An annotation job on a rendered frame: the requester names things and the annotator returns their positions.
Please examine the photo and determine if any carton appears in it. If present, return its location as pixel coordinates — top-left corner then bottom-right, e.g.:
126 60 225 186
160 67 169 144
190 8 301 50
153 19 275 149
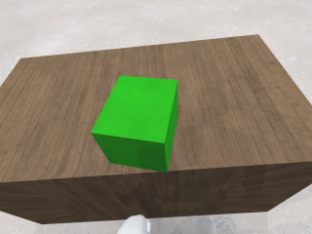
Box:
91 75 178 173

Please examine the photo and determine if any robot left thigh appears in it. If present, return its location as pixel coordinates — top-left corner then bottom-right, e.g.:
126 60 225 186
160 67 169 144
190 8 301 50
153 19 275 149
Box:
117 215 151 234

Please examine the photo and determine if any pedestal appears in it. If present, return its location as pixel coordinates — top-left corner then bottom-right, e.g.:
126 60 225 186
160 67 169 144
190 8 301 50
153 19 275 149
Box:
0 34 312 224

